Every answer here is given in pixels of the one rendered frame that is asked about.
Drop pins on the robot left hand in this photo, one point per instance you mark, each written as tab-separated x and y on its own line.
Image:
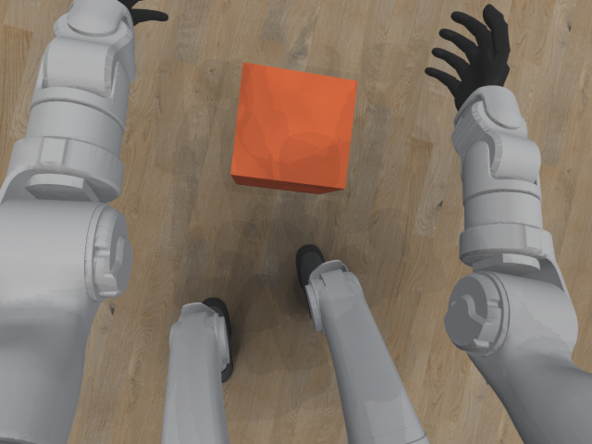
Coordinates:
141	15

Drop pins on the robot right forearm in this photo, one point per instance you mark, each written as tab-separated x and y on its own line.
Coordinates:
501	194

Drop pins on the right robot foot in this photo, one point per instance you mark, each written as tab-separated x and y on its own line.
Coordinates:
308	258

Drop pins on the robot left upper arm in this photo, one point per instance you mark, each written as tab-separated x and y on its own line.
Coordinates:
58	261

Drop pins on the robot right upper arm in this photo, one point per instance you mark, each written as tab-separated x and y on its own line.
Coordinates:
520	334

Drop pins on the robot foot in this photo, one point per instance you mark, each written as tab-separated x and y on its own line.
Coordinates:
308	258
219	307

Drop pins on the carton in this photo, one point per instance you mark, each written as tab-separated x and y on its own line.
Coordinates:
293	130

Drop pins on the robot left forearm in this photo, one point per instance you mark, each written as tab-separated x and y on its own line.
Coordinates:
78	109

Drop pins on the robot right hand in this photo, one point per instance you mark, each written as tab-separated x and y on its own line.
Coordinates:
488	60

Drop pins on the left robot foot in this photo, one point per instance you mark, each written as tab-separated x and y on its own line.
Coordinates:
219	307

